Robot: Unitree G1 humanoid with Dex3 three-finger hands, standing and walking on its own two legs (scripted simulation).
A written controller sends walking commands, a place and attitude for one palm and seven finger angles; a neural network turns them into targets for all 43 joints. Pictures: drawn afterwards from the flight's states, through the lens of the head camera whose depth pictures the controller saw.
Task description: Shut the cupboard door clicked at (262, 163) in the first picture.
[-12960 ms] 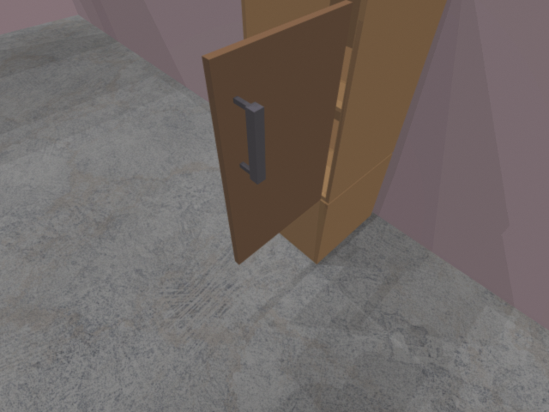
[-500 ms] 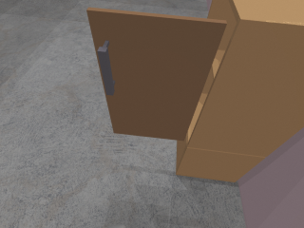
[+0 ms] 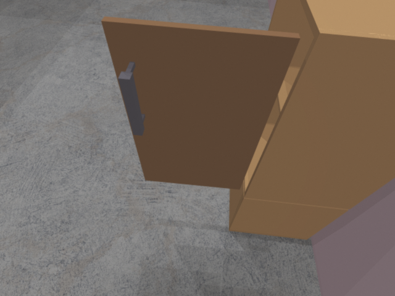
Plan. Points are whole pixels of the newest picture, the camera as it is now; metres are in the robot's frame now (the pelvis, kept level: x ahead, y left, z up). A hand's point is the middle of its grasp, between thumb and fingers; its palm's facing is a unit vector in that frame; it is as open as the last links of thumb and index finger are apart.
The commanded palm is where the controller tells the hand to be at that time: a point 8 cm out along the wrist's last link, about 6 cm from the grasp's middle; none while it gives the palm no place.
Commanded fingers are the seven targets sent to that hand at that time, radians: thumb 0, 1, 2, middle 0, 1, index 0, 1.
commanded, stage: come to a stop and stand still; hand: left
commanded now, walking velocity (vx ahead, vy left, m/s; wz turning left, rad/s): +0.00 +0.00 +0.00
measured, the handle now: (135, 100) +0.50 +0.18 +0.09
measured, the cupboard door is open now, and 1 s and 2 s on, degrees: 91 91 91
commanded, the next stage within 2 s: look again from close up in 0.74 s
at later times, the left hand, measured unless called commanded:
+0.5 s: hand out of the picture -0.01 +0.16 -0.17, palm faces -0.01 -0.98 -0.20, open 7.4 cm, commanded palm none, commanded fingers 0.00 0.90 0.90 -0.20 -0.30 -0.20 -0.30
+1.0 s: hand out of the picture -0.03 +0.17 -0.17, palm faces +0.00 -0.98 -0.22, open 7.4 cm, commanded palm none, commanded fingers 0.00 0.90 0.90 -0.20 -0.30 -0.20 -0.30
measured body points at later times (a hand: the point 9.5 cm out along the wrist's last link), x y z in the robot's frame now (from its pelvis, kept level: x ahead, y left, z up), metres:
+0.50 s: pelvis -0.03 -0.01 +0.01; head -0.01 -0.01 +0.46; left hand -0.01 +0.22 -0.15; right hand -0.02 -0.23 -0.15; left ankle -0.02 +0.11 -0.73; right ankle -0.06 -0.12 -0.73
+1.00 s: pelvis -0.03 -0.01 +0.00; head -0.02 -0.02 +0.45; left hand -0.03 +0.22 -0.15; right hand -0.03 -0.23 -0.16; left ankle -0.02 +0.11 -0.73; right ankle -0.06 -0.12 -0.73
